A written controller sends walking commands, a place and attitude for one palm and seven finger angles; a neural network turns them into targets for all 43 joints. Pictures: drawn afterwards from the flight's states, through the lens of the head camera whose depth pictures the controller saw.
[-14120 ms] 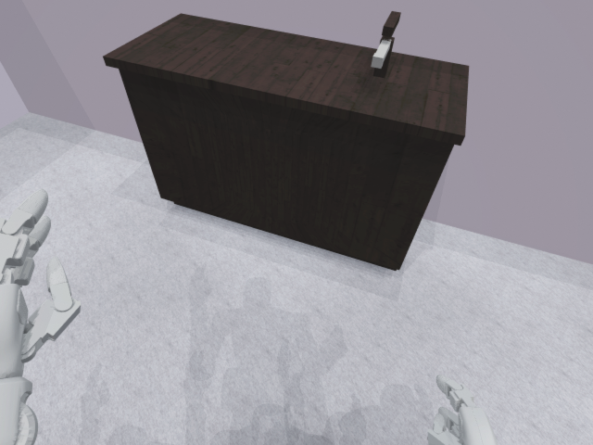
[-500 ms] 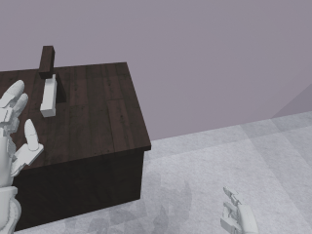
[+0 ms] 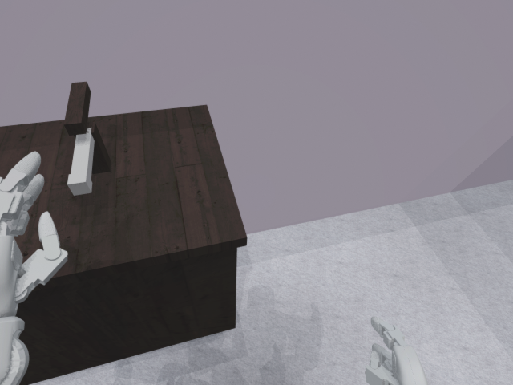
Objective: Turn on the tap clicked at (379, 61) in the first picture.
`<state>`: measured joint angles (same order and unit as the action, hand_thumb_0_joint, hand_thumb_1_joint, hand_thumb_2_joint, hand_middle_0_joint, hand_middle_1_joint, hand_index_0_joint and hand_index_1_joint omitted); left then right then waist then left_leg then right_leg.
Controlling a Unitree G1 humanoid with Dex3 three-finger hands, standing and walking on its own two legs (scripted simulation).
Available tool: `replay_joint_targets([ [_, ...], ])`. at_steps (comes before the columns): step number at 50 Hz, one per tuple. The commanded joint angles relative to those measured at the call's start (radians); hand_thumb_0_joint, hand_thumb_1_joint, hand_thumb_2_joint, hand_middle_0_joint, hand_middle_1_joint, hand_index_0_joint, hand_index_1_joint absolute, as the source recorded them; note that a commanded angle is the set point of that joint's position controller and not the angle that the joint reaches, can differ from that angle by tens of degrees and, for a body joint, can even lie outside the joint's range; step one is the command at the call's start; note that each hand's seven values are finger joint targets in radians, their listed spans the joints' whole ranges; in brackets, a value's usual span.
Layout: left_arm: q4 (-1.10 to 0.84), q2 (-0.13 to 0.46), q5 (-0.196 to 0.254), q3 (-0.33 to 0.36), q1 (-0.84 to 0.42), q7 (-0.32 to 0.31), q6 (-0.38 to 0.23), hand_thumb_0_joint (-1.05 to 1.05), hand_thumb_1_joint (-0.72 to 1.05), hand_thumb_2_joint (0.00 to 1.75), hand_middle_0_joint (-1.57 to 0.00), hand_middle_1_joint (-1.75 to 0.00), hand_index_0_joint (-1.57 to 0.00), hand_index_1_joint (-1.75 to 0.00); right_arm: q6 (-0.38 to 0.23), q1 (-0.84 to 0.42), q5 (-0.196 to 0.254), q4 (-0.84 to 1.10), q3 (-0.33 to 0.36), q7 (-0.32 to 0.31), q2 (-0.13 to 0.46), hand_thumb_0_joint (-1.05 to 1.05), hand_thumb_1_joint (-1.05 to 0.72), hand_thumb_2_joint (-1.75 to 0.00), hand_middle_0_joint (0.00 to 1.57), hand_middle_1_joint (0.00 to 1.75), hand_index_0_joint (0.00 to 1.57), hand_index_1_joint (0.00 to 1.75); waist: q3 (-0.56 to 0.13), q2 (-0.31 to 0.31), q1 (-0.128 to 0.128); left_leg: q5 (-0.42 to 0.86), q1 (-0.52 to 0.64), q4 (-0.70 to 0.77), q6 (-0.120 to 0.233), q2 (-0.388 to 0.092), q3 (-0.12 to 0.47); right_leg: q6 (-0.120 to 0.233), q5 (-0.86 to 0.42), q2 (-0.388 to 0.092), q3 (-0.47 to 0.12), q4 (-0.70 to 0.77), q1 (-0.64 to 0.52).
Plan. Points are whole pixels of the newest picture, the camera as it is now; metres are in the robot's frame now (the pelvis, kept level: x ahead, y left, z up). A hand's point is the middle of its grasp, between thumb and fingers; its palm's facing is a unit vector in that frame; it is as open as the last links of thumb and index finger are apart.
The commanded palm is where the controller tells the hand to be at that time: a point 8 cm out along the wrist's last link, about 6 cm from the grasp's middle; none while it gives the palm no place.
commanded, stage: look again from close up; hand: left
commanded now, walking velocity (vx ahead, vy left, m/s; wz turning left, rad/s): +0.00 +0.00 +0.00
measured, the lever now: (80, 183) +0.39 +0.34 +0.07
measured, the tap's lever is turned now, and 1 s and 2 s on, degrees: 0 0 0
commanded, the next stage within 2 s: come to a stop and stand still in 0.16 s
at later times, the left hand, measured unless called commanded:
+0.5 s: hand (71, 242) +0.22 +0.24 +0.17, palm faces +0.38 -0.84 -0.38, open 7.5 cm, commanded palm +0.15 +0.27 +0.17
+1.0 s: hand (76, 252) +0.22 +0.24 +0.15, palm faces +0.35 -0.87 -0.35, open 7.5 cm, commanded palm +0.16 +0.27 +0.17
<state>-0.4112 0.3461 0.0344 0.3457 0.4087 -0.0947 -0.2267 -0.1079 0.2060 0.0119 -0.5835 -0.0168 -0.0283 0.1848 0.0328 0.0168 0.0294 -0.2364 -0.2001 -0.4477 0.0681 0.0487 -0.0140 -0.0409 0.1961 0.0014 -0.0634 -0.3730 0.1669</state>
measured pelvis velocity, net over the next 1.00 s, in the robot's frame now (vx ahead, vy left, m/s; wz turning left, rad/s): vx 0.00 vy -0.01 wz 0.00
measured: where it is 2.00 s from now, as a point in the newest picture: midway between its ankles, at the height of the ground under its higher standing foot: outside the picture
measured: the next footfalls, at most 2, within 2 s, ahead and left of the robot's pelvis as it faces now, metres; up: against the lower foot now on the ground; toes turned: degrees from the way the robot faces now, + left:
none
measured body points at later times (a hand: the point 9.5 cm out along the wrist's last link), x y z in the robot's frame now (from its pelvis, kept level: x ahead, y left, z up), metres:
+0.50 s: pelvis -0.01 -0.01 +0.00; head +0.01 +0.00 +0.45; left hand +0.20 +0.28 +0.19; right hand +0.17 -0.24 -0.07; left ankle +0.00 +0.07 -0.74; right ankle +0.00 -0.15 -0.74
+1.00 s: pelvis +0.00 -0.01 +0.00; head +0.01 +0.02 +0.45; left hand +0.20 +0.28 +0.17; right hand +0.18 -0.22 -0.06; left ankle +0.00 +0.07 -0.74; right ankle +0.00 -0.15 -0.74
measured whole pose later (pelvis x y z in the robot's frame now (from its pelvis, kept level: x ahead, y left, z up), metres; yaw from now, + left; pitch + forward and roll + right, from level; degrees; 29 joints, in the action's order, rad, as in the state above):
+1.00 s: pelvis +0.00 -0.01 +0.00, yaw +0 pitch +0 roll -1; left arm -0.39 0.35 0.03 0.33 0.39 -0.08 -0.25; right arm -0.15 0.19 0.01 -0.58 -0.02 -0.02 0.18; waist 0.03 0.03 0.02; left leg -0.23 -0.21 -0.44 0.06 0.04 -0.02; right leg -0.03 0.19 0.01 -0.07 -0.38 0.19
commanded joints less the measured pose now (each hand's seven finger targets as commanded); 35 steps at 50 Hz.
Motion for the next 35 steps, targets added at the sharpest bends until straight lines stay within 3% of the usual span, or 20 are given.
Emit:
replay_joint_targets([
  [1, -0.208, 0.157, 0.005, 0.090, -0.092, -0.019, -0.072, 0.00, 0.90, 0.90, -0.20, -0.30, -0.20, -0.30, -0.055, -0.093, 0.001, 0.163, 0.049, -0.014, 0.133, 0.00, -0.90, -0.90, 0.20, 0.30, 0.20, 0.30, -0.112, -0.060, -0.002, 0.031, -0.049, 0.134, -0.052, -0.110, 0.071, 0.044, -0.127, -0.019, 0.010, 0.024, -0.090],
  [5, -0.218, 0.164, 0.001, 0.097, -0.094, -0.020, -0.076, 0.00, 0.90, 0.90, -0.20, -0.30, -0.20, -0.30, -0.059, -0.093, -0.001, 0.160, 0.050, -0.015, 0.134, 0.00, -0.90, -0.90, 0.20, 0.30, 0.20, 0.30, -0.114, -0.087, -0.003, -0.002, -0.064, 0.139, -0.048, -0.103, 0.070, 0.046, -0.115, -0.016, 0.005, 0.028, -0.101],
  [14, -0.215, 0.167, 0.005, 0.101, -0.067, -0.018, -0.072, 0.00, 0.90, 0.90, -0.20, -0.30, -0.20, -0.30, -0.059, -0.093, 0.001, 0.157, 0.056, -0.015, 0.136, 0.00, -0.90, -0.90, 0.20, 0.30, 0.20, 0.30, -0.129, -0.067, -0.003, 0.077, -0.024, 0.113, -0.047, -0.096, 0.067, 0.049, -0.158, -0.019, -0.002, 0.037, -0.089],
  [15, -0.519, 1.006, -0.161, 0.685, -1.136, -0.022, -0.175, 0.00, 0.90, 0.90, -0.20, -0.30, -0.20, -0.30, -0.102, 0.035, -0.064, 0.149, 0.034, 0.002, 0.172, 0.00, -0.90, -0.90, 0.20, 0.30, 0.20, 0.30, 0.062, 0.030, -0.007, 0.225, -0.167, -0.005, -0.020, -0.141, 0.066, 0.047, -0.137, -0.050, -0.028, 0.067, 0.110],
  [16, 0.108, 0.337, -0.046, 0.266, -0.532, 0.028, -0.130, 0.00, 0.90, 0.90, -0.20, -0.30, -0.20, -0.30, -0.103, -0.095, -0.010, 0.093, 0.000, 0.006, 0.043, 0.00, -0.90, -0.90, 0.20, 0.30, 0.20, 0.30, -0.167, 0.021, -0.006, 0.328, 0.034, 0.062, -0.027, -0.095, 0.090, 0.088, -0.136, -0.062, -0.026, -0.007, 0.078],
  [17, 0.041, 0.288, -0.005, 0.225, -0.221, 0.022, -0.122, 0.00, 0.90, 0.90, -0.20, -0.30, -0.20, -0.30, -0.118, -0.070, -0.007, 0.127, 0.067, -0.001, 0.127, 0.00, -0.90, -0.90, 0.20, 0.30, 0.20, 0.30, -0.131, -0.038, 0.032, 0.318, 0.055, 0.028, -0.052, -0.110, 0.065, 0.090, -0.251, -0.056, -0.092, 0.036, -0.002],
  [18, 0.021, 0.173, 0.009, 0.125, -0.173, 0.024, -0.101, 0.00, 0.90, 0.90, -0.20, -0.30, -0.20, -0.30, -0.120, -0.040, 0.005, 0.144, 0.075, 0.009, 0.145, 0.00, -0.90, -0.90, 0.20, 0.30, 0.20, 0.30, -0.195, -0.104, 0.008, 0.297, 0.075, 0.036, -0.053, -0.098, 0.062, 0.094, -0.254, -0.064, -0.089, -0.005, -0.054],
  [19, -0.020, 0.087, 0.027, 0.048, -0.124, 0.035, -0.102, 0.00, 0.90, 0.90, -0.20, -0.30, -0.20, -0.30, -0.125, -0.057, 0.020, 0.146, 0.079, 0.021, 0.131, 0.00, -0.90, -0.90, 0.20, 0.30, 0.20, 0.30, -0.226, -0.220, 0.004, 0.329, 0.096, 0.033, -0.048, -0.112, 0.048, 0.084, -0.249, -0.068, -0.060, -0.047, -0.047],
  [21, -0.156, 0.116, 0.022, 0.035, -0.023, 0.027, -0.103, 0.00, 0.90, 0.90, -0.20, -0.30, -0.20, -0.30, -0.117, -0.050, 0.011, 0.153, 0.078, 0.047, 0.150, 0.00, -0.90, -0.90, 0.20, 0.30, 0.20, 0.30, -0.252, -0.187, 0.015, 0.334, 0.062, 0.030, -0.041, -0.132, 0.062, 0.070, -0.227, -0.057, -0.044, -0.053, -0.069],
  [22, -0.199, 0.115, 0.021, 0.022, -0.001, 0.023, -0.102, 0.00, 0.90, 0.90, -0.20, -0.30, -0.20, -0.30, -0.114, -0.054, 0.011, 0.159, 0.075, 0.052, 0.148, 0.00, -0.90, -0.90, 0.20, 0.30, 0.20, 0.30, -0.237, -0.118, 0.015, 0.296, 0.026, 0.039, -0.041, -0.130, 0.068, 0.066, -0.207, -0.051, -0.038, -0.050, -0.078],
  [25, -0.216, 0.193, 0.020, 0.107, 0.029, -0.003, -0.092, 0.00, 0.90, 0.90, -0.20, -0.30, -0.20, -0.30, -0.104, -0.070, 0.008, 0.170, 0.069, 0.038, 0.146, 0.00, -0.90, -0.90, 0.20, 0.30, 0.20, 0.30, -0.196, 0.054, 0.013, 0.135, -0.035, 0.065, -0.043, -0.121, 0.078, 0.057, -0.130, -0.046, -0.032, -0.026, -0.066],
  [27, -0.201, 0.232, 0.028, 0.164, -0.006, -0.010, -0.093, 0.00, 0.90, 0.90, -0.20, -0.30, -0.20, -0.30, -0.098, -0.084, 0.006, 0.174, 0.065, 0.015, 0.143, 0.00, -0.90, -0.90, 0.20, 0.30, 0.20, 0.30, -0.157, 0.111, 0.008, 0.048, -0.043, 0.074, -0.040, -0.108, 0.084, 0.056, -0.063, -0.045, -0.053, 0.006, -0.019],
  [28, -0.187, 0.257, 0.031, 0.200, -0.031, -0.014, -0.095, 0.00, 0.90, 0.90, -0.20, -0.30, -0.20, -0.30, -0.095, -0.089, 0.005, 0.175, 0.062, 0.004, 0.141, 0.00, -0.90, -0.90, 0.20, 0.30, 0.20, 0.30, -0.139, 0.102, 0.007, 0.012, -0.051, 0.082, -0.037, -0.104, 0.088, 0.055, -0.030, -0.048, -0.058, 0.020, -0.005],
  [29, -0.226, 0.309, 0.028, 0.240, -0.095, -0.018, -0.102, 0.00, 0.90, 0.90, -0.20, -0.30, -0.20, -0.30, -0.091, -0.100, 0.004, 0.172, 0.059, -0.008, 0.144, 0.00, -0.90, -0.90, 0.20, 0.30, 0.20, 0.30, -0.120, 0.036, 0.003, -0.016, -0.062, 0.090, -0.034, -0.105, 0.089, 0.055, -0.020, -0.047, -0.061, 0.021, 0.000],
  [32, -0.210, 0.250, 0.027, 0.180, -0.172, -0.013, -0.113, 0.00, 0.90, 0.90, -0.20, -0.30, -0.20, -0.30, -0.102, -0.100, 0.005, 0.166, 0.048, -0.020, 0.131, 0.00, -0.90, -0.90, 0.20, 0.30, 0.20, 0.30, -0.099, -0.090, 0.000, -0.069, -0.070, 0.112, -0.024, -0.106, 0.091, 0.058, -0.001, -0.039, -0.055, 0.013, -0.009],
  [35, -0.245, 0.198, 0.018, 0.108, -0.226, -0.009, -0.123, 0.00, 0.90, 0.90, -0.20, -0.30, -0.20, -0.30, -0.125, -0.095, 0.002, 0.154, 0.043, -0.018, 0.133, 0.00, -0.90, -0.90, 0.20, 0.30, 0.20, 0.30, -0.108, -0.149, -0.002, -0.073, -0.054, 0.126, -0.025, -0.114, 0.098, 0.057, -0.019, -0.032, -0.032, -0.003, -0.024],
])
